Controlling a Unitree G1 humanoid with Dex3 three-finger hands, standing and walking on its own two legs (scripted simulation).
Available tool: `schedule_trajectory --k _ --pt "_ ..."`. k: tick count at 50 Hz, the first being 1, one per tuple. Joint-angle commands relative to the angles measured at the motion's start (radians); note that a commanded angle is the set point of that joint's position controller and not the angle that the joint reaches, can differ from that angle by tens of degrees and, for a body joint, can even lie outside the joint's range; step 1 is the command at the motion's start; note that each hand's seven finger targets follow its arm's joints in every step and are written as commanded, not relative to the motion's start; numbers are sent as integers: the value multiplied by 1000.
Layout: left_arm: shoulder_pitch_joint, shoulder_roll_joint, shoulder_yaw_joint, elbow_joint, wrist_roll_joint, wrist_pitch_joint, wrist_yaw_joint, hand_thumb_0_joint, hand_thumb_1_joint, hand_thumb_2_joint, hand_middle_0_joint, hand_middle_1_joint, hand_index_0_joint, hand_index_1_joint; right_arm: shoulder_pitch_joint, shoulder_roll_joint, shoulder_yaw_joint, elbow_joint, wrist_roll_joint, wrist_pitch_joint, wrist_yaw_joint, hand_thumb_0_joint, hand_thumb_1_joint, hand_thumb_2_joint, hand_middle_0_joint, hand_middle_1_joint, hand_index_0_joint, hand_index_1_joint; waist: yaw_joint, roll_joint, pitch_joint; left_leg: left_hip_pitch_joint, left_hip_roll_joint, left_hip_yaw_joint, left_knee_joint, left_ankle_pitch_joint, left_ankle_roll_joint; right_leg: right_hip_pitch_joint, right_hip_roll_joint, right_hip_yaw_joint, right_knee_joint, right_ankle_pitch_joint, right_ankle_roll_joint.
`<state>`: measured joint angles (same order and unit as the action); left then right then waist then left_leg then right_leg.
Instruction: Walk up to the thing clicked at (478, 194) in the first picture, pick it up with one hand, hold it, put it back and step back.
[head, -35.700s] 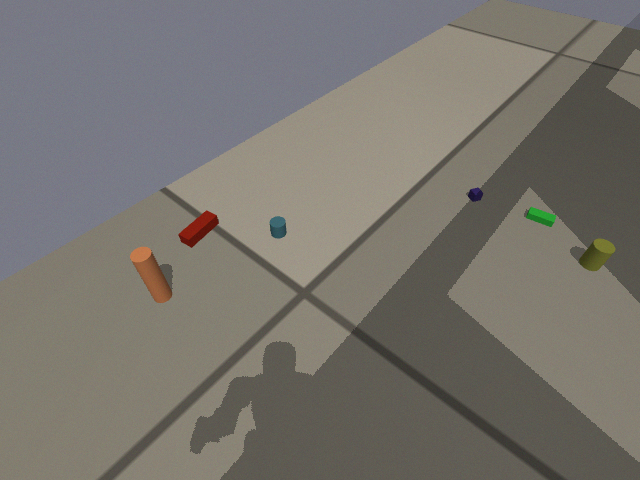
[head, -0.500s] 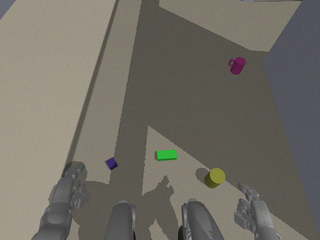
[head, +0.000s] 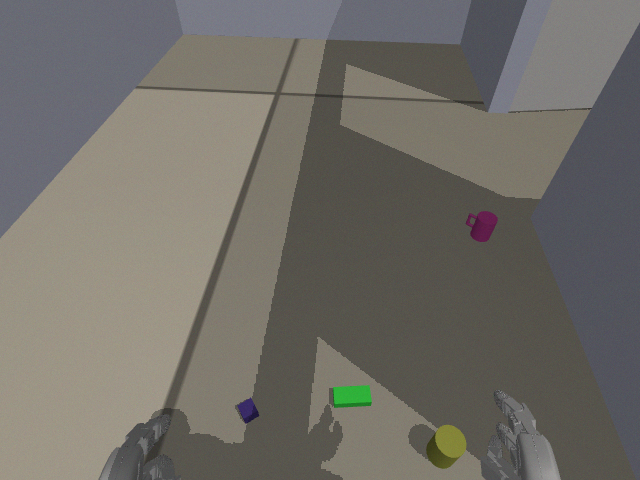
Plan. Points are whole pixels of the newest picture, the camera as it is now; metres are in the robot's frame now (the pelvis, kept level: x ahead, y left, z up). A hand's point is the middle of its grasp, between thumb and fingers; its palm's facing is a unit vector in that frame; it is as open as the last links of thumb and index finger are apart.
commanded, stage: home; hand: left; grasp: from above
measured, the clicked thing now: (248, 410) +0.47 +0.21 -0.69
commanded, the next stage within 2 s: stand in 1.88 s
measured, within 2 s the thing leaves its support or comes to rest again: neither
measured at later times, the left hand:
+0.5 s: hand out of the picture +0.15 +0.18 -0.05, palm faces +0.04 -0.98 -0.20, open 7.4 cm
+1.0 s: hand out of the picture +0.16 +0.18 -0.05, palm faces +0.04 -0.98 -0.20, open 7.4 cm
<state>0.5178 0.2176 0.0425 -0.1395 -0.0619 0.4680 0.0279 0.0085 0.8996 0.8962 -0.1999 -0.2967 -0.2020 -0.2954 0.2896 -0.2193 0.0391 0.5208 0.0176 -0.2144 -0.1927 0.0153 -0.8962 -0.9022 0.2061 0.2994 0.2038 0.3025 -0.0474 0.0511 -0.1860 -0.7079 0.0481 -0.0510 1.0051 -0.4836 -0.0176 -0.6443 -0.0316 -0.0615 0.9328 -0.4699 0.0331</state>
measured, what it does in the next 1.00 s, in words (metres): stands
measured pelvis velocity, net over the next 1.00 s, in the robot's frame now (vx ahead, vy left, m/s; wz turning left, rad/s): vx -0.01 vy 0.00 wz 0.00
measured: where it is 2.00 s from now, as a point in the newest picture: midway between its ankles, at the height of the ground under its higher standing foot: outside the picture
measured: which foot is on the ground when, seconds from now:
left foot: down 0.00-1.00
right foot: down 0.00-1.00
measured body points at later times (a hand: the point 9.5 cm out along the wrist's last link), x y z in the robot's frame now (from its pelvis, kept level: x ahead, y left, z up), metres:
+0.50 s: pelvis -0.01 +0.00 +0.00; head +0.01 +0.01 +0.45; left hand +0.15 +0.23 -0.03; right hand +0.14 -0.24 -0.06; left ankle +0.01 +0.13 -0.68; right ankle +0.00 -0.14 -0.68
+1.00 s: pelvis -0.01 +0.00 +0.00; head +0.01 +0.01 +0.45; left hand +0.15 +0.23 -0.03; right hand +0.15 -0.25 -0.06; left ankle +0.01 +0.13 -0.68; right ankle +0.00 -0.14 -0.68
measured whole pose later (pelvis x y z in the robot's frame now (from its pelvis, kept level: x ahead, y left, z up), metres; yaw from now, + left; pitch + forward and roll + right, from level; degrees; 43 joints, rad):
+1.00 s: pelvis -0.01 +0.00 +0.00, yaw +0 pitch +10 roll -3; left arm 0.50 0.23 0.04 -0.13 -0.05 0.46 0.02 0.01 0.90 0.90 -0.20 -0.30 -0.20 -0.30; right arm 0.29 -0.22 0.03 0.55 0.01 -0.25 -0.19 0.02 -0.90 -0.90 0.21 0.30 0.20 0.30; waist -0.04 0.04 -0.16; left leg -0.70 0.05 -0.05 1.02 -0.48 -0.02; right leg -0.64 -0.03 -0.06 0.94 -0.47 0.03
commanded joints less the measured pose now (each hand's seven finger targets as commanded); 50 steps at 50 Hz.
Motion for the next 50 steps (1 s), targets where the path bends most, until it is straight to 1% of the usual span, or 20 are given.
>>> schedule_trajectory --k 1,13,15,16,17,22,25,26,27,30,33,35,37,39,42,43,46,48,49,50 --pt "-64 100 53 -169 12 -58 -4 0 900 899 -200 -297 -200 -297 -58 -125 -64 -147 -12 -76 -10 0 -899 -900 200 300 200 300 -11 -6 -32 116 -41 7 -170 200 29 13 50 -24 -142 173 -28" --pt "-56 124 66 -208 16 -71 1 0 900 899 -200 -298 -200 -298 -65 -128 -65 -136 -15 -87 -5 0 -899 -900 200 300 200 300 7 4 -63 130 -47 15 -164 218 29 54 46 -16 -143 193 -28" --pt "-28 97 37 -172 19 -66 -2 0 900 899 -200 -298 -200 -298 -63 -126 -62 -133 -16 -86 -2 0 -899 -900 200 300 200 300 4 21 -56 131 -41 2 -174 221 23 36 50 -21 -132 190 -33" --pt "-39 109 51 -189 16 -65 0 0 900 899 -200 -298 -200 -298 -64 -129 -64 -136 -15 -85 -3 0 -899 -900 200 300 200 300 10 19 -50 128 -40 1 -176 218 23 38 50 -21 -131 186 -33" --pt "-18 96 43 -162 18 -60 1 0 900 899 -200 -298 -200 -298 -63 -127 -63 -135 -14 -85 -4 0 -899 -900 200 300 200 300 8 11 -49 132 -37 -2 -179 225 21 35 52 -24 -127 187 -34" --pt "-75 123 62 -219 11 -69 2 0 900 899 -200 -298 -200 -298 -69 -131 -64 -139 -14 -87 -4 0 -900 -900 200 300 200 300 7 0 -49 114 -41 6 -179 161 29 38 48 -18 -147 141 -30" --pt "-36 92 42 -155 11 -60 -2 0 900 899 -200 -298 -200 -298 -76 -124 -57 -144 -12 -91 -5 0 -899 -900 200 300 200 300 8 -13 -6 92 -39 2 -189 117 29 14 50 -22 -154 106 -27" --pt "-69 117 63 -209 10 -67 1 0 900 899 -200 -298 -200 -298 -67 -125 -61 -143 -13 -93 -7 0 -900 -900 200 300 200 300 6 8 -38 104 -41 1 -186 119 28 22 48 -17 -151 109 -27" --pt "-47 116 65 -186 11 -65 1 0 900 899 -200 -298 -200 -298 -69 -123 -62 -139 -13 -92 -8 0 -900 -900 200 300 200 300 11 -1 -49 106 -43 8 -180 137 28 34 47 -16 -153 120 -28" --pt "-31 100 47 -170 14 -64 -3 0 900 899 -200 -298 -200 -298 -68 -123 -60 -140 -12 -95 -8 0 -900 -900 200 300 200 300 9 -4 -31 100 -42 10 -179 140 28 23 48 -16 -150 122 -28" --pt "-65 124 62 -207 14 -71 -1 0 900 899 -200 -299 -200 -299 -69 -131 -64 -138 -13 -96 -7 0 -900 -900 200 300 200 300 15 11 -30 101 -35 -8 -192 115 25 17 49 -18 -141 105 -29" --pt "-33 96 38 -159 17 -62 -2 0 900 899 -200 -299 -200 -299 -66 -124 -60 -132 -11 -97 -6 0 -900 -900 200 300 200 300 10 8 -10 99 -33 -5 -195 115 24 7 51 -20 -137 104 -31" --pt "-64 118 61 -218 9 -70 -3 0 900 899 -200 -299 -200 -299 -70 -132 -67 -140 -13 -98 -7 0 -900 -900 200 300 200 300 7 4 -50 105 -37 -2 -183 125 26 25 50 -17 -143 110 -29" --pt "-36 122 67 -187 10 -65 -1 0 900 900 -200 -299 -200 -299 -64 -126 -64 -138 -13 -98 -8 0 -900 -900 200 300 200 300 12 -10 -38 91 -45 17 -167 140 29 34 45 -11 -155 121 -27" --pt "-35 98 39 -175 11 -62 -6 0 900 900 -200 -299 -200 -299 -63 -122 -60 -131 -12 -98 -8 0 -900 -900 200 299 200 299 1 5 -49 110 -42 12 -166 168 27 23 48 -13 -143 148 -28" --pt "-50 119 58 -214 10 -64 -3 0 900 899 -200 -299 -200 -299 -60 -131 -68 -137 -13 -98 -10 0 -900 -900 200 300 200 300 3 4 -63 116 -41 12 -163 183 27 36 48 -13 -140 162 -28" --pt "-29 124 63 -185 14 -64 1 0 900 900 -200 -299 -200 -299 -63 -127 -67 -133 -14 -95 -11 0 -900 -900 200 299 200 299 10 -5 -53 107 -43 15 -160 189 27 39 46 -11 -142 165 -28" --pt "-34 96 35 -176 14 -63 -3 0 900 900 -200 -299 -200 -299 -60 -122 -62 -131 -14 -96 -9 0 -900 -900 200 299 200 299 2 -2 -48 116 -39 7 -168 191 25 28 49 -15 -135 166 -30" --pt "-48 122 57 -205 11 -65 -2 0 900 900 -200 -299 -200 -299 -63 -127 -65 -134 -13 -96 -9 0 -900 -900 200 299 200 299 10 6 -54 112 -41 7 -165 195 26 37 47 -14 -137 170 -29" --pt "-44 118 54 -190 12 -64 1 0 900 900 -200 -299 -200 -299 -65 -127 -66 -135 -12 -92 -10 0 -900 -900 200 299 200 299 8 -11 -39 101 -42 16 -159 190 27 36 46 -11 -145 166 -27"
